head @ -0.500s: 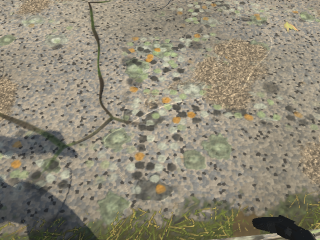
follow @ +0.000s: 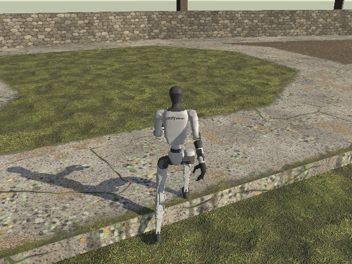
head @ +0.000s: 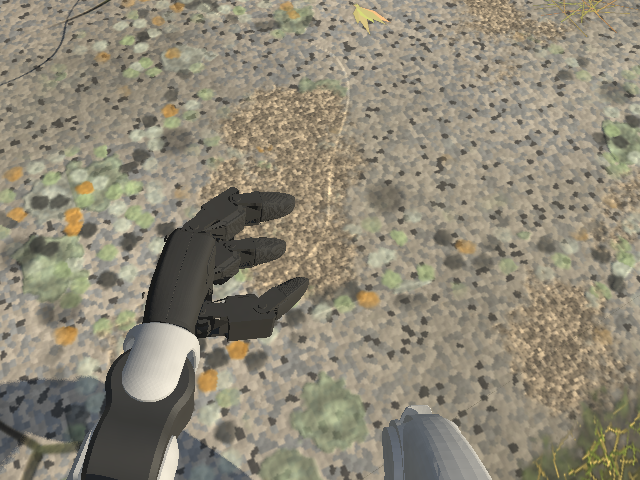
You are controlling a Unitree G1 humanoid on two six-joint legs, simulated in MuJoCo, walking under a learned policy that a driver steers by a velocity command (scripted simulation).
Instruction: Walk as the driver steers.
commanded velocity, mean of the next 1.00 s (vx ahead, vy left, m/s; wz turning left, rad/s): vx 0.82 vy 0.00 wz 0.79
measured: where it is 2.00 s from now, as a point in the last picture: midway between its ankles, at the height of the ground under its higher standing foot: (206, 199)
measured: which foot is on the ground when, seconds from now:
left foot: down 0.00-0.02, up 0.04-0.44, down 0.46-0.82, up 0.84-1.00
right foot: down 0.00-0.46, up 0.48-0.82, down 0.84-1.00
